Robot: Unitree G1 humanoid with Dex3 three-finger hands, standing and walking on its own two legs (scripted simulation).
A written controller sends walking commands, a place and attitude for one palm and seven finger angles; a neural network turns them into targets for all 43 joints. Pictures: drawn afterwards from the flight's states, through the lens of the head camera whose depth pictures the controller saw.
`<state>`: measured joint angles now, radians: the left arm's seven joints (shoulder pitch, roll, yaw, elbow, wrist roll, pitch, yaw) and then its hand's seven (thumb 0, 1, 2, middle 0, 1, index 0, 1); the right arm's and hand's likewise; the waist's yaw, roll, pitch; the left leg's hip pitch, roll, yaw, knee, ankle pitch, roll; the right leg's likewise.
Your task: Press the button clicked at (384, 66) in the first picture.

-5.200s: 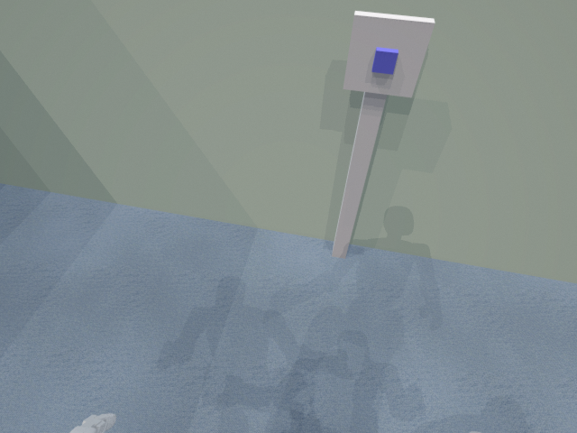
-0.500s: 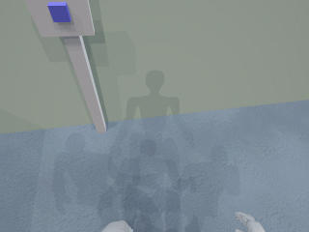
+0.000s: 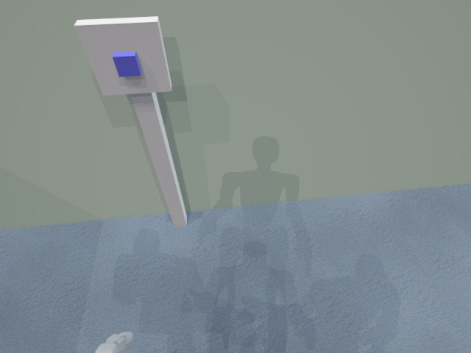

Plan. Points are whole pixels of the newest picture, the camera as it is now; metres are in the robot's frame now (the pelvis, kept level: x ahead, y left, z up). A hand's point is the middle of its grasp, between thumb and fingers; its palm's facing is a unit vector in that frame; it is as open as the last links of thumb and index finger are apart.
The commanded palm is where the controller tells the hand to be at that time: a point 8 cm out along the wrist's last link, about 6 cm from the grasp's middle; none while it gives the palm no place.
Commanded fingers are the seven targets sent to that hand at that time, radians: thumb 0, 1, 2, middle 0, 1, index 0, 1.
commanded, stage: take the last steps up to it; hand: left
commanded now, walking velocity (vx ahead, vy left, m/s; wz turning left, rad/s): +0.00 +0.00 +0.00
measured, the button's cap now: (127, 63) +0.73 +0.28 +0.11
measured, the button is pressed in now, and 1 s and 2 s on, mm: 0 0 0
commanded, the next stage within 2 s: come to a stop and stand still in 0.96 s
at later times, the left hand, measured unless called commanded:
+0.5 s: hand out of the picture -0.09 +0.15 -0.17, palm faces +0.26 -0.95 -0.16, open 7.3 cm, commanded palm none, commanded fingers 0.00 0.90 0.90 -0.20 -0.30 -0.20 -0.30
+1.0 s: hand (109, 303) +0.24 +0.28 -0.17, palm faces +0.07 -0.98 -0.17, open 7.3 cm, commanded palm none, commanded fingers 0.00 0.90 0.90 -0.20 -0.30 -0.20 -0.30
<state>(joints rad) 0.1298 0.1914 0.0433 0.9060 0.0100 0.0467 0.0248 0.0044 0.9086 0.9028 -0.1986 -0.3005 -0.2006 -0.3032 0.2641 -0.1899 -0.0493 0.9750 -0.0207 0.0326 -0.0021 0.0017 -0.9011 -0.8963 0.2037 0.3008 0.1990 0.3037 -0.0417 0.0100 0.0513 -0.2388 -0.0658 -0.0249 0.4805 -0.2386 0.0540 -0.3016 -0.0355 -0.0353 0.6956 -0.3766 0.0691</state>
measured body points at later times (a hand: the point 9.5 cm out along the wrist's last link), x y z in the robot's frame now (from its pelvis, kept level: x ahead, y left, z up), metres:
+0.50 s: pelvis +0.05 +0.02 +0.00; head +0.05 +0.03 +0.45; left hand -0.11 +0.20 -0.15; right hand +0.15 -0.21 -0.14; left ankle +0.08 +0.15 -0.71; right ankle -0.02 -0.12 -0.74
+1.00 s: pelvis +0.17 +0.09 +0.01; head +0.17 +0.11 +0.45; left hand +0.24 +0.33 -0.15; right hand +0.11 -0.12 -0.14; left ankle +0.10 +0.15 -0.74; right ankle +0.26 -0.05 -0.68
